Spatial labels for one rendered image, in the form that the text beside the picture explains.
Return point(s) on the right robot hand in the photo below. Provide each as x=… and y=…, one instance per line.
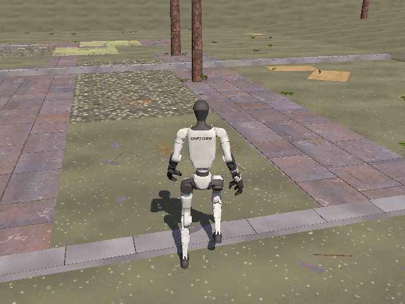
x=239, y=185

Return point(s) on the left robot upper arm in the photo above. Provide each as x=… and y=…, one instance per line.
x=181, y=134

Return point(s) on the right robot upper arm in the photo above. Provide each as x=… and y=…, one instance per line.
x=225, y=145

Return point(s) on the right robot shin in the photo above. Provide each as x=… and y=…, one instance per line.
x=217, y=214

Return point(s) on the robot left foot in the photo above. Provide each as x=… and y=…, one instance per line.
x=184, y=262

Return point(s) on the robot right forearm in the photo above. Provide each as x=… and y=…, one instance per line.
x=234, y=170

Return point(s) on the robot left forearm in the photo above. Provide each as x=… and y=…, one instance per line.
x=172, y=165

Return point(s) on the left robot hand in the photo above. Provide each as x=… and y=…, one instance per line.
x=176, y=172

